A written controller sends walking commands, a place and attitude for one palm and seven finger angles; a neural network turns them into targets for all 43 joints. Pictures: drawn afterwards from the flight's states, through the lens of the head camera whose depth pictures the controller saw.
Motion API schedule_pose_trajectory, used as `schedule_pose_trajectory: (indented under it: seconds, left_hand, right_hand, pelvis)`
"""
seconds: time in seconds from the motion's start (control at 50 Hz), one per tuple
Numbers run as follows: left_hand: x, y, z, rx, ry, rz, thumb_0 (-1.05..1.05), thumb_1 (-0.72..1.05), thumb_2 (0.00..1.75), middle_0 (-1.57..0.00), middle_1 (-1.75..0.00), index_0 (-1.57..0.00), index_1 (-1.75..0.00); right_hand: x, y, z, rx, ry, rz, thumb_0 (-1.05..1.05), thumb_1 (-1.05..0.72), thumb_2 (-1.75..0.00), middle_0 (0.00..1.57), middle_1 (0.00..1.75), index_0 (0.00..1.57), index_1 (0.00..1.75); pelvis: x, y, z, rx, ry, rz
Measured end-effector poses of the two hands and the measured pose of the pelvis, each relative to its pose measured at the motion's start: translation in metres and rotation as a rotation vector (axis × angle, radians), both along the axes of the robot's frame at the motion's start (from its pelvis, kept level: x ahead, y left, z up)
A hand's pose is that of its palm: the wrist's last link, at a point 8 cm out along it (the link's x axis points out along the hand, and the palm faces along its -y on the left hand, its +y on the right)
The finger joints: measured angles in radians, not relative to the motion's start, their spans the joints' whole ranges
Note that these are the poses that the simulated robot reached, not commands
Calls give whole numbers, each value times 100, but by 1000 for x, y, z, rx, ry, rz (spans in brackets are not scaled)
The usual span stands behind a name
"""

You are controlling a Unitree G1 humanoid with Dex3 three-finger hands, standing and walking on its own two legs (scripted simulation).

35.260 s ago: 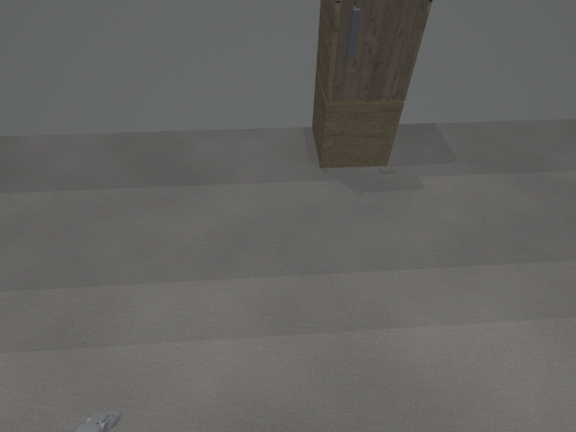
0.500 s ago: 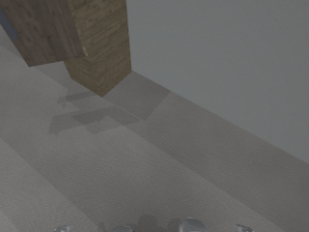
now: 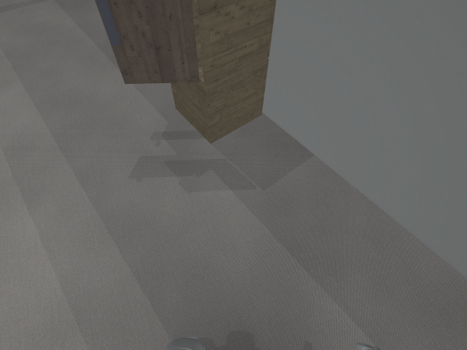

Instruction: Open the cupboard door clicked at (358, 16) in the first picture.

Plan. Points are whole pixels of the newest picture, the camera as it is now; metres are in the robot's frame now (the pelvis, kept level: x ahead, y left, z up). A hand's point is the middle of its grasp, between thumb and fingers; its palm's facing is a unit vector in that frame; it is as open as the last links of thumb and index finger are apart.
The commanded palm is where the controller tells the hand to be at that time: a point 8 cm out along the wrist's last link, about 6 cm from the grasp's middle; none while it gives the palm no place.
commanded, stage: take the last steps up to it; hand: left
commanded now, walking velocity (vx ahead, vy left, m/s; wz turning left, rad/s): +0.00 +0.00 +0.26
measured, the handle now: (109, 16) +1.11 +0.53 -0.04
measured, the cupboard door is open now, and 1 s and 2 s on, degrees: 54 54 54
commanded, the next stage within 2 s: come to a stop and stand still in 1.82 s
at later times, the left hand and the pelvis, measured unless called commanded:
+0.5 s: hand out of the picture +0.08 +0.20 -0.15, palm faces +0.19 -0.95 -0.25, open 7.3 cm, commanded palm none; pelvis +0.05 +0.00 +0.00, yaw +8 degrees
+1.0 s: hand (88, 343) +0.13 +0.30 -0.19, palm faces +0.28 -0.94 -0.19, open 7.3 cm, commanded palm none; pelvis +0.19 +0.12 -0.01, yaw +11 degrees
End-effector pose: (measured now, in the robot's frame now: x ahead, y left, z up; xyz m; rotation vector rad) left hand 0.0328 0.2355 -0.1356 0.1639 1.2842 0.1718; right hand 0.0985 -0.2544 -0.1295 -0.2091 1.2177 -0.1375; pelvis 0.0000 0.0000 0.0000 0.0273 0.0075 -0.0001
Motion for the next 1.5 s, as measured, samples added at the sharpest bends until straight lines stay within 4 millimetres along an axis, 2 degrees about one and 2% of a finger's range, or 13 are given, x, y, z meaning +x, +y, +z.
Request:
schedule_pose_trajectory:
  seconds: [0.16, 0.3, 0.42, 0.5, 0.68, 0.78, 0.86, 0.92, 1.0, 1.14, 1.26, 1.4, 1.5]
  left_hand:
    - [-31, 31, -19, -10, 101, 95, 0, 92, 90, -20, -30, -20, -30]
    - [-5, 35, 3, 2, 18, 97, 0, 92, 90, -20, -30, -20, -30]
    - [32, 22, 9, 41, -79, 76, 0, 91, 90, -20, -30, -20, -30]
    - [32, 9, 14, 48, -94, 135, 0, 91, 90, -20, -30, -20, -30]
    - [-10, -11, 12, -45, 119, 245, 0, 91, 90, -20, -30, -20, -30]
    - [-29, 0, 0, -95, 244, 333, 0, 91, 90, -20, -30, -21, -30]
    - [-26, 31, -23, -128, 331, 358, 0, 91, 90, -21, -30, -21, -30]
    - [6, 65, -29, -105, 308, 343, 0, 91, 90, -20, -30, -21, -30]
    - [83, 110, -20, -52, 155, 289, 0, 91, 90, -20, -30, -20, -30]
    - [218, 157, 9, 2, -88, 186, 0, 92, 90, -20, -30, -20, -30]
    - [309, 164, 21, 4, -172, 103, 0, 92, 90, -20, -30, -20, -30]
    - [399, 143, 11, -13, -206, 10, 0, 91, 90, -20, -30, -20, -30]
    - [406, 130, 6, -36, -188, 66, 0, 91, 90, -20, -30, -20, -30]
  right_hand:
    - [32, 35, 8, -35, -79, 104, 1, -91, -90, 20, 30, 20, 30]
    - [11, 41, 4, 12, -14, 109, 1, -91, -90, 21, 30, 20, 30]
    - [-14, 18, -21, 47, 91, 66, 1, -91, -90, 21, 30, 20, 30]
    - [-8, 6, -27, 42, 176, 91, 1, -92, -90, 21, 30, 20, 30]
    - [92, 32, -4, 37, 103, 158, 1, -92, -90, 20, 30, 19, 30]
    - [171, 85, -6, 39, 33, 262, 1, -92, -90, 20, 30, 19, 30]
    - [229, 134, -16, 29, -91, 309, 1, -91, -90, 20, 30, 19, 30]
    - [240, 159, -15, 28, -115, 299, 1, -91, -90, 20, 30, 19, 30]
    - [232, 178, -10, 41, -76, 255, 0, -92, -90, 20, 30, 20, 30]
    - [211, 171, -3, 16, 22, 152, -1, -94, -90, 21, 30, 20, 30]
    - [186, 171, -6, 31, 174, 75, 0, -93, -90, 20, 30, 20, 30]
    - [178, 172, -15, 67, 329, -13, 1, -92, -90, 20, 30, 20, 30]
    - [224, 169, -15, 63, 354, 1, 1, -91, -90, 20, 30, 20, 30]
  pelvis:
    - [2, 15, -6, -30, -11, 43]
    - [10, 13, 4, -44, 2, 74]
    - [30, -4, -6, -9, 7, 103]
    - [47, -5, -5, -16, -14, 146]
    - [99, 19, 10, 12, -4, 193]
    - [132, 52, -1, -3, -5, 223]
    - [161, 90, -23, -31, -9, 228]
    - [173, 106, -24, -19, -22, 215]
    - [191, 122, -11, -9, -21, 198]
    - [231, 144, 5, 2, -7, 179]
    - [274, 150, 7, 3, 4, 168]
    - [336, 140, -4, 0, 10, 144]
    - [369, 140, -2, -25, -17, 162]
